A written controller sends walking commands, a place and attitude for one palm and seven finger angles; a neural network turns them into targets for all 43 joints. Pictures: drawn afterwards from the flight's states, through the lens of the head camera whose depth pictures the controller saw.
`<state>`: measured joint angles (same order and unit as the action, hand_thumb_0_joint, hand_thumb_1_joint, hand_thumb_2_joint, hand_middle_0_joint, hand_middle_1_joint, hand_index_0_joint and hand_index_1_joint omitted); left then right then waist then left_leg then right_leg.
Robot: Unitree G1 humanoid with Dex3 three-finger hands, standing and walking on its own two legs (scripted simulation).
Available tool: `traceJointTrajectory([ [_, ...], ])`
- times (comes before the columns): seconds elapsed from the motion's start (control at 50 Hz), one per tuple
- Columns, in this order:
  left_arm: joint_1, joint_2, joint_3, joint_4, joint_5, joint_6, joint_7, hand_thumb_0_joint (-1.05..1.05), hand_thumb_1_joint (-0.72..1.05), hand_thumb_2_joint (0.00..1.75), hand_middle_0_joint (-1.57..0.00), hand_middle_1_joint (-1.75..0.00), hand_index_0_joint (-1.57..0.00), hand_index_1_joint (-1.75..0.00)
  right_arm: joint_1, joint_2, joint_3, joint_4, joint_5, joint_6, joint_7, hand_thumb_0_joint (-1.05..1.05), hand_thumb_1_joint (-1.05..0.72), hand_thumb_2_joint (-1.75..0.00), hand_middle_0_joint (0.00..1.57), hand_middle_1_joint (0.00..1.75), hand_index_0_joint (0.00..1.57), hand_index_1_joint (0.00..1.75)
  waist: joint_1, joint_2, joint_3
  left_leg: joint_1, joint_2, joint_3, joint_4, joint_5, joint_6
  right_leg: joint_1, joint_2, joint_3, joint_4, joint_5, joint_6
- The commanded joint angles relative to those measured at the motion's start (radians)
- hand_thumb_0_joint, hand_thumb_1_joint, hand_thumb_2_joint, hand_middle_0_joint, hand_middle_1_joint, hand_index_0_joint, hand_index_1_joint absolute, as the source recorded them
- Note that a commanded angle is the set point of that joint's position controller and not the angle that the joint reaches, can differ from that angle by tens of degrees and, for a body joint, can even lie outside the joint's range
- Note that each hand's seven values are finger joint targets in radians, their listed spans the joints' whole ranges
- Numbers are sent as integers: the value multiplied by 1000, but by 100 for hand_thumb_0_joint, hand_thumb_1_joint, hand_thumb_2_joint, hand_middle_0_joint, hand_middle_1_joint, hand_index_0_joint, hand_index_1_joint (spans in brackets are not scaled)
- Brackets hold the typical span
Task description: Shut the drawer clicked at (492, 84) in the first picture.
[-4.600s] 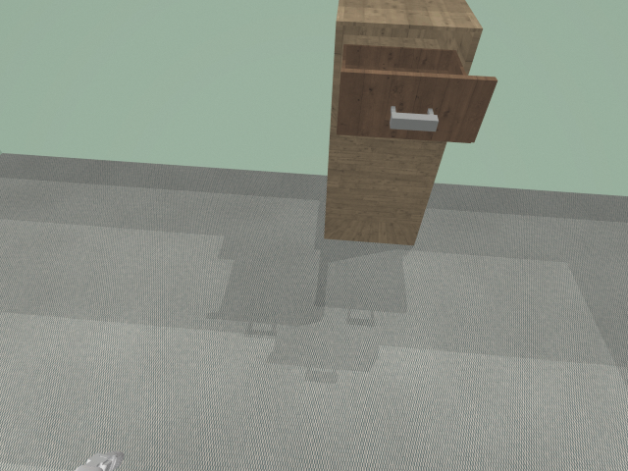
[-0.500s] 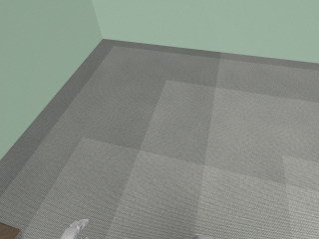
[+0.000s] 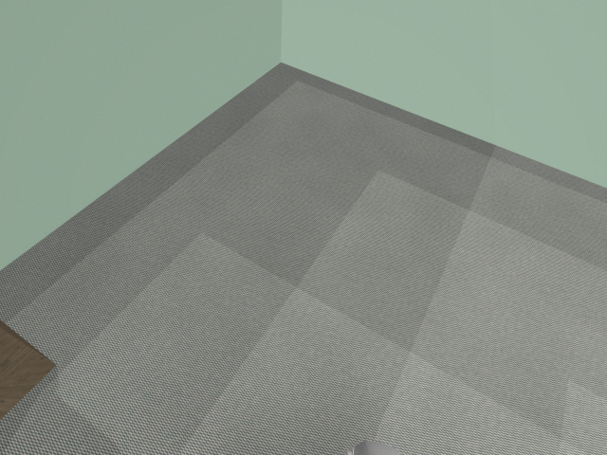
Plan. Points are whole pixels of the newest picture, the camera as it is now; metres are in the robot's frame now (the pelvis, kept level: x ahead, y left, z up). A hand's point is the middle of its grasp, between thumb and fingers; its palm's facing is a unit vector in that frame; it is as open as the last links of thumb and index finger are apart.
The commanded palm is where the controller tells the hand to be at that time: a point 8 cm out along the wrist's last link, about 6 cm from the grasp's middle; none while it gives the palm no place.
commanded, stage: turn to face it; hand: left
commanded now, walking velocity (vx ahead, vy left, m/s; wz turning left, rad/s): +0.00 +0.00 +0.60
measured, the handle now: out of the picture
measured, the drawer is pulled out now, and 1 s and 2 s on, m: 0.29 0.29 0.29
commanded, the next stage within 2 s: take the last steps up to it in 1.60 s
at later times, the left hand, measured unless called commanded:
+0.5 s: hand out of the picture -0.03 +0.13 -0.14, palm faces +0.36 -0.89 -0.28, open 7.4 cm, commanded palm none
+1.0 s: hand out of the picture -0.15 +0.18 -0.16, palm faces +0.63 -0.74 -0.24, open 7.4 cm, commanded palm none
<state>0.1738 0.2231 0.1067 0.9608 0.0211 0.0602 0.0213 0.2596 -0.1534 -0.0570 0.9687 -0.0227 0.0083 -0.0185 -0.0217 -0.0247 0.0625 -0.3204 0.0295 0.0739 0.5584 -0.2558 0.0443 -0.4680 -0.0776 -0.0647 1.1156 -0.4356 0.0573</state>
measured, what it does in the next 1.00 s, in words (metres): steps on the spot, turning left: right foot, then left foot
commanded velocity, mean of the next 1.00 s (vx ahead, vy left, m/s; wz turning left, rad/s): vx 0.00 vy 0.00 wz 0.60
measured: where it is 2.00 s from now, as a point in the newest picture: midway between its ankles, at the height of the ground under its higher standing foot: outside the picture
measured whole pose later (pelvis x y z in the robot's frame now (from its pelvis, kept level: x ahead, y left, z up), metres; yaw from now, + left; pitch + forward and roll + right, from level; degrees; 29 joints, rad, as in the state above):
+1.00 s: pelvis -0.08 -0.04 +0.01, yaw +36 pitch -1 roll -2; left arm 0.20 0.26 0.09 0.91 0.02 0.06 0.01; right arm 0.17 -0.20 -0.05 0.91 -0.01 0.03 0.00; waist 0.01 -0.03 0.07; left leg -0.25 -0.03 -0.02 0.49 -0.23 0.06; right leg -0.48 -0.10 -0.02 1.08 -0.38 0.10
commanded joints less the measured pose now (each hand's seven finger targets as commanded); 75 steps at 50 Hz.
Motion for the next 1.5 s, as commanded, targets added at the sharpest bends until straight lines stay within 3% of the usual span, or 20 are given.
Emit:
traceJointTrajectory([
  [0.0,-37,30,-3,-98,-9,-31,-6,0,90,90,-20,-30,-20,-30,46,-210,-53,-62,-3,-13,-9,0,-90,-90,20,30,20,30,-17,144,-133,207,224,-286,-217,405,114,-68,-1,46,-72,25,26],
  [0.12,-39,38,-7,-124,-14,-31,-3,0,90,90,-20,-30,-20,-30,6,-253,-70,-82,-6,7,5,0,-90,-90,20,30,20,30,-22,212,-123,139,199,-362,-210,306,118,50,38,37,-289,-8,24],
  [0.2,85,66,-1,-104,-20,-42,2,0,90,90,-20,-30,-20,-30,-74,-265,-80,-122,-2,21,14,0,-90,-90,20,30,20,30,34,211,-136,-12,146,-392,-153,205,76,284,67,17,-567,128,7],
  [0.22,140,94,7,-95,-16,-49,6,0,90,90,-20,-30,-20,-30,-95,-242,-79,-136,4,24,17,0,-90,-90,20,30,20,30,65,139,-144,-111,96,-361,-96,92,31,413,30,36,-726,195,-4],
  [0.26,125,259,25,-127,6,-55,16,0,90,90,-20,-30,-20,-30,-108,-154,-67,-182,3,25,21,0,-90,-90,20,30,20,30,83,-327,-82,-373,-92,-118,379,-328,-98,385,-424,481,-930,84,-167],
  [0.28,66,234,18,-152,2,-50,20,0,90,90,-20,-30,-20,-30,-121,-201,-78,-182,-4,32,25,0,-90,-90,20,30,20,30,61,-187,-52,-308,-41,-168,531,-299,-83,232,-433,413,-931,42,-200],
  [0.36,-27,128,-15,-164,1,-72,11,0,90,90,-20,-30,-20,-30,-69,-177,-69,-118,-6,45,46,0,-90,-90,20,30,20,30,-10,-141,21,-298,-3,-101,685,-100,-112,221,-234,109,-824,316,-143],
  [0.56,147,185,-2,-110,12,-64,10,0,90,90,-20,-30,-20,-30,-229,-153,-39,-162,6,44,52,0,-90,-90,20,30,20,30,82,-183,-34,-198,18,-3,349,-176,-123,374,-305,13,-763,502,-181],
  [0.68,130,197,12,-97,1,-49,1,0,90,90,-20,-30,-20,-30,-111,-181,-39,-144,9,13,46,0,-90,-90,20,30,20,30,29,-117,-145,118,-3,32,-103,24,-82,324,-288,-109,-512,540,-92],
  [0.72,77,92,-12,-170,-9,-42,-10,0,90,90,-20,-30,-20,-30,30,-374,-87,-121,7,0,30,0,-90,-90,20,30,20,30,-62,378,-188,403,383,-476,-196,644,112,-153,-78,-124,-103,-228,50],
  [0.74,20,119,-16,-182,-1,-33,-3,0,90,90,-20,-30,-20,-30,81,-378,-86,-91,10,9,25,0,-90,-90,20,30,20,30,-77,256,-203,378,416,-425,-165,713,180,-158,-78,-16,13,-216,31],
  [0.86,57,115,-1,-111,-2,-27,-13,0,90,90,-20,-30,-20,-30,-111,-260,-47,-137,6,-4,7,0,-90,-90,20,30,20,30,17,176,-77,159,188,-265,-224,419,91,-92,-47,48,52,77,40],
  [1.08,-69,96,-11,-173,-11,-32,1,0,90,90,-20,-30,-20,-30,-8,-265,-63,-111,-3,9,8,0,-90,-90,20,30,20,30,-23,188,-96,169,170,-484,-215,319,140,-7,29,80,-243,-2,34],
  [1.2,53,98,-7,-158,-23,-45,12,0,90,90,-20,-30,-20,-30,-52,-253,-68,-132,2,21,13,0,-90,-90,20,30,20,30,42,168,-141,-20,92,-521,-135,254,80,343,72,71,-642,157,0],
  [1.22,91,138,2,-150,-17,-52,17,0,90,90,-20,-30,-20,-30,-48,-215,-66,-135,9,22,18,0,-90,-90,20,30,20,30,60,67,-152,-146,37,-467,-64,90,25,492,-11,134,-780,182,-24],
  [1.24,93,225,18,-158,0,-58,24,0,90,90,-20,-30,-20,-30,-24,-142,-57,-150,18,24,19,0,-90,-90,20,30,20,30,65,-230,-140,-352,-96,-255,174,-221,-64,598,-292,403,-896,73,-113],
  [1.26,68,248,9,-175,-2,-50,23,0,90,90,-20,-30,-20,-30,-50,-189,-65,-162,1,23,15,0,-90,-90,20,30,20,30,65,-240,-102,-335,-110,-176,388,-323,-84,408,-420,473,-904,135,-193],
  [1.28,-1,223,1,-198,-3,-44,25,0,90,90,-20,-30,-20,-30,-37,-201,-72,-159,-3,30,22,0,-90,-90,20,30,20,30,30,-123,-62,-282,-81,-200,521,-274,-78,276,-400,388,-906,109,-215],
  [1.34,-70,129,-24,-195,-12,-64,15,0,90,90,-20,-30,-20,-30,7,-187,-69,-94,-7,51,38,0,-90,-90,20,30,20,30,-22,-151,19,-274,-38,-148,673,-111,-101,228,-219,163,-859,274,-146],
  [1.48,105,140,-21,-122,0,-72,15,0,90,90,-20,-30,-20,-30,-82,-161,-48,-94,0,54,38,0,-90,-90,20,30,20,30,42,-141,5,-279,-2,-92,572,-111,-126,358,-239,86,-812,448,-172],
])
